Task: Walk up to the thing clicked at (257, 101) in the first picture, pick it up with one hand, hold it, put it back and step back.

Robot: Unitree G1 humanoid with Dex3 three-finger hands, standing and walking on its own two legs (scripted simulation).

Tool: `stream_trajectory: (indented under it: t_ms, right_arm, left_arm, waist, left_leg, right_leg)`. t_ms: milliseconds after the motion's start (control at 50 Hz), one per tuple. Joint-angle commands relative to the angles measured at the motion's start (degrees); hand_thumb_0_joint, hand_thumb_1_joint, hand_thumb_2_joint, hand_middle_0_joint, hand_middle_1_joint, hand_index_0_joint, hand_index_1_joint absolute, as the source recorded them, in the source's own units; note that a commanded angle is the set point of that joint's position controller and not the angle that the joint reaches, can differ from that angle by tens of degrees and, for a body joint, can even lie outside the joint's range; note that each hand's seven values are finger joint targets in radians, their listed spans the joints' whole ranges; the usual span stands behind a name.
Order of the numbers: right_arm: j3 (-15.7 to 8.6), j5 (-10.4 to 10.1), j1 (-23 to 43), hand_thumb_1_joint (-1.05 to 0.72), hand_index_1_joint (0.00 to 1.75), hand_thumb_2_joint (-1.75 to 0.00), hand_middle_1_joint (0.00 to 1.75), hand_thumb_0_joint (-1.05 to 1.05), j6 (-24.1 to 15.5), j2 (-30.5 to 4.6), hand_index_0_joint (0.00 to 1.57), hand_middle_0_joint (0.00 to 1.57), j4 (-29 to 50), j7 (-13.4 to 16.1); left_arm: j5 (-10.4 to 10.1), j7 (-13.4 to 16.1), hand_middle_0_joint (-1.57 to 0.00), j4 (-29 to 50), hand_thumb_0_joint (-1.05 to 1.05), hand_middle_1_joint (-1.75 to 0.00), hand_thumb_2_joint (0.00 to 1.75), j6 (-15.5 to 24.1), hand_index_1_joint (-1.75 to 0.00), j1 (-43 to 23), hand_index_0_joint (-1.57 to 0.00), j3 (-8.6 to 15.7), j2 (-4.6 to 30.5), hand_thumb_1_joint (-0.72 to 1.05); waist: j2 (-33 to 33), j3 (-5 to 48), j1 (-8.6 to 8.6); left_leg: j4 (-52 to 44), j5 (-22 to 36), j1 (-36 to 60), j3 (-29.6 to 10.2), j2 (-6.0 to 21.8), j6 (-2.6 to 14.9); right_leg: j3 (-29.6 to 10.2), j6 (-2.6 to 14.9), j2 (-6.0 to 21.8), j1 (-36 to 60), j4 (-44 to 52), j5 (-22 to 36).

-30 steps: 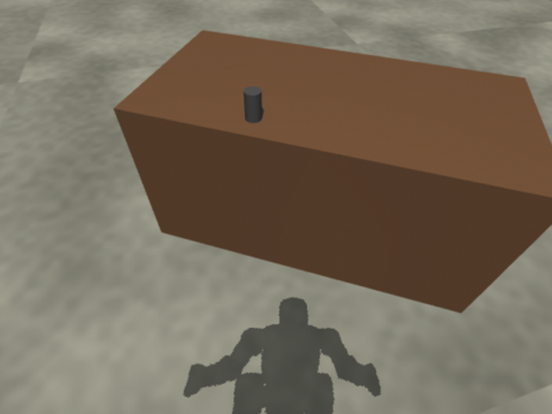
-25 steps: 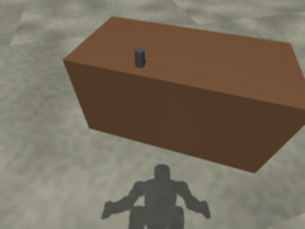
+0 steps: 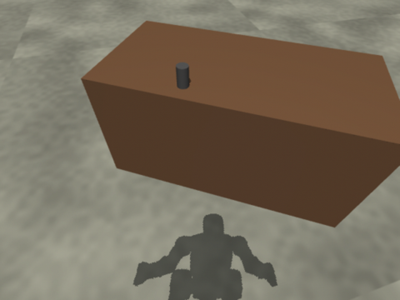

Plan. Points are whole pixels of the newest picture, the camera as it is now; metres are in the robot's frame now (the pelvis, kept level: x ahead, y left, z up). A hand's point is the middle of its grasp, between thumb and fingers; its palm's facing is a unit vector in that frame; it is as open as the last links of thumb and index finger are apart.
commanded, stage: stand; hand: left
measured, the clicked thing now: (182, 76) +0.95 +0.07 -0.09
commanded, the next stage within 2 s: walk up in 0.52 s
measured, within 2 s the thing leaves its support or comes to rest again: neither
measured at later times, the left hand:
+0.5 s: hand out of the picture +0.08 +0.25 -0.15, palm faces -0.03 -0.94 -0.34, open 7.4 cm
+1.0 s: hand (108, 260) +0.25 +0.23 -0.16, palm faces -0.17 -0.90 -0.40, open 7.4 cm
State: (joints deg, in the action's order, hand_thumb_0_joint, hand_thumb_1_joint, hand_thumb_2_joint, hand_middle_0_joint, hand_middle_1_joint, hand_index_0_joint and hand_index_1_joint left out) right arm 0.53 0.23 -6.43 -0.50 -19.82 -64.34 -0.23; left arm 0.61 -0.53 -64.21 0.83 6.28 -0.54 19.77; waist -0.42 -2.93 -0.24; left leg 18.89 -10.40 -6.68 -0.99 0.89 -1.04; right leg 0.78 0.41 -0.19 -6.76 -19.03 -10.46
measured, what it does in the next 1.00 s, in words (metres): walks ahead: right foot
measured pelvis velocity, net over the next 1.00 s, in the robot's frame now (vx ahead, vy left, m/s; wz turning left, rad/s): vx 0.12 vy -0.04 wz -0.15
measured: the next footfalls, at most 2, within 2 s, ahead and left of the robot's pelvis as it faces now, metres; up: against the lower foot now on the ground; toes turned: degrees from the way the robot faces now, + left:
right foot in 0.92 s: +0.21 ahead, -0.16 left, +0.00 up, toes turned -9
left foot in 1.34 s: +0.43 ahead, +0.10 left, +0.00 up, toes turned -8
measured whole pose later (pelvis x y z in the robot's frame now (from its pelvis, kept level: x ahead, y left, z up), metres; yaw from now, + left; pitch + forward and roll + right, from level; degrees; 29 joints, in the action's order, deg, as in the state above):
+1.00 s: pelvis +0.12 -0.04 -0.03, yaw -8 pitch -5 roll -1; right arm -3.8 0.9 -18.1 0.4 -23.7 -55.0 -2.1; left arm 1.1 -2.6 -51.4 4.0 12.5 4.2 22.9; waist -2.9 -7.9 1.7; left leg 52.3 -29.9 -7.0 0.0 4.5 1.3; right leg 2.2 1.6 -1.3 -18.8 -37.2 -12.9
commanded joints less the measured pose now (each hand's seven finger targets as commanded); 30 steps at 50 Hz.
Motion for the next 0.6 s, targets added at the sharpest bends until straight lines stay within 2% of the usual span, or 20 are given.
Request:
stream_trajectory:
  t_ms: [0,40,60,100,220,360,480,500,520,540,560,580]
  right_arm:
    - [-2.4,0.2,1.5,-0.90,0.30,-0.90,0.30,0.00,-1.2,-11.5,0.20,0.20,3.1,0.9]
    - [-2.4,0.2,1.7,-0.90,0.30,-0.90,0.30,0.00,-1.3,-11.7,0.20,0.20,3.1,0.9]
    - [-2.4,0.2,1.7,-0.90,0.30,-0.90,0.30,0.00,-1.3,-12.0,0.20,0.20,3.0,0.9]
    - [-2.4,0.2,1.5,-0.90,0.30,-0.90,0.30,0.00,-1.2,-11.6,0.20,0.20,3.0,0.8]
    - [-2.5,0.2,1.7,-0.90,0.30,-0.90,0.30,0.00,-1.3,-11.8,0.20,0.20,3.2,0.9]
    - [-2.5,0.2,1.5,-0.90,0.30,-0.90,0.30,0.00,-1.2,-12.1,0.20,0.20,3.0,0.9]
    - [-2.6,0.2,1.8,-0.90,0.30,-0.90,0.30,0.00,-1.2,-12.0,0.20,0.20,3.3,0.9]
    - [-5.9,1.8,-0.8,-0.90,0.30,-0.90,0.30,0.00,-2.2,-17.0,0.20,0.20,7.7,-0.1]
    - [-6.3,2.3,-1.3,-0.90,0.30,-0.90,0.30,0.00,-2.4,-16.9,0.20,0.20,7.5,-0.6]
    - [-6.4,2.5,-0.9,-0.90,0.30,-0.90,0.30,0.00,-2.4,-16.4,0.20,0.20,7.8,-0.8]
    - [-6.3,2.3,-0.6,-0.90,0.30,-0.90,0.30,0.00,-2.3,-15.5,0.20,0.20,8.6,-1.2]
    - [-6.3,2.4,-0.3,-0.90,0.30,-0.90,0.30,0.00,-2.5,-14.5,0.20,0.20,9.3,-1.5]
  left_arm:
    - [-0.2,1.1,-0.20,3.3,0.00,-0.30,0.90,1.1,-0.30,-2.6,-0.20,2.5,12.6,0.90]
    - [-0.3,1.0,-0.20,3.3,0.00,-0.30,0.90,1.0,-0.30,-2.5,-0.20,2.4,12.4,0.90]
    - [-0.3,1.0,-0.20,3.2,0.00,-0.30,0.90,1.0,-0.30,-2.3,-0.20,2.4,12.1,0.90]
    - [-0.2,1.0,-0.20,3.3,0.00,-0.30,0.90,1.1,-0.30,-2.4,-0.20,2.4,12.4,0.90]
    - [-0.2,1.1,-0.20,3.3,0.00,-0.30,0.90,1.2,-0.30,-2.3,-0.20,2.5,12.7,0.90]
    - [-0.3,1.1,-0.20,3.1,0.00,-0.30,0.90,1.1,-0.30,-2.1,-0.20,2.4,12.3,0.90]
    - [-0.1,1.1,-0.20,3.3,0.00,-0.30,0.90,1.1,-0.30,-1.8,-0.20,2.4,12.4,0.90]
    - [0.7,-0.3,-0.20,6.9,0.00,-0.30,0.90,1.2,-0.30,3.3,-0.20,5.9,16.7,0.90]
    - [1.4,-0.8,-0.20,6.7,0.00,-0.30,0.90,1.3,-0.30,4.3,-0.20,6.3,16.8,0.90]
    - [1.6,-1.1,-0.20,7.1,0.00,-0.30,0.90,1.2,-0.30,3.4,-0.20,6.6,16.9,0.90]
    - [1.5,-1.3,-0.20,8.0,0.00,-0.30,0.90,1.2,-0.30,2.5,-0.20,7.0,16.5,0.90]
    - [1.4,-1.4,-0.20,9.1,0.00,-0.30,0.90,1.4,-0.30,1.8,-0.20,6.9,15.9,0.90]
  waist:
    - [1.0,4.0,0.36]
    - [0.5,4.2,0.16]
    - [-0.1,3.4,0.09]
    - [1.1,3.8,0.06]
    - [0.9,5.7,0.27]
    - [0.4,3.7,0.14]
    - [0.8,4.7,0.14]
    - [1.4,8.7,0.62]
    - [0.8,5.1,0.34]
    - [1.4,0.9,0.69]
    - [2.7,-2.2,0.79]
    - [3.9,-5.0,0.98]
  left_leg:
    - [-2.8,7.1,0.2,-4.7,6.1,1.94]
    - [-3.0,7.5,0.8,-4.8,6.2,1.81]
    - [-3.2,5.8,0.1,-4.6,6.0,1.91]
    - [-3.1,7.2,-0.1,-4.7,6.1,1.87]
    - [-2.5,10.1,2.0,-4.4,6.3,1.93]
    - [-3.2,7.8,0.8,-4.4,6.3,1.91]
    - [-2.8,9.4,2.0,-4.3,6.4,1.94]
    - [4.7,-18.5,5.0,-1.2,3.3,5.06]
    - [6.4,-26.2,0.9,-2.2,3.6,5.86]
    - [6.8,-28.5,-1.7,-2.4,2.9,5.71]
    - [7.5,-28.0,-5.8,-2.8,2.9,5.71]
    - [7.9,-24.3,-8.1,-2.5,2.6,5.55]
  right_leg:
    - [-5.9,1.21,7.6,0.9,2.9,7.5]
    - [-5.8,1.32,7.5,0.6,2.8,7.0]
    - [-6.0,1.21,7.5,0.3,3.4,6.0]
    - [-5.7,1.20,7.4,1.1,3.2,6.5]
    - [-5.7,1.22,7.7,2.1,2.6,10.9]
    - [-5.9,1.24,7.6,1.4,3.2,8.4]
    - [-5.8,1.27,7.5,1.2,3.3,9.5]
    - [-9.1,3.54,4.5,-0.7,0.9,-17.1]
    - [-12.6,4.86,6.8,-5.5,1.1,-27.2]
    - [-15.0,5.61,7.6,-10.5,1.9,-31.3]
    - [-16.9,6.04,8.2,-11.3,2.6,-32.9]
    - [-18.1,6.54,8.9,-12.4,2.5,-31.1]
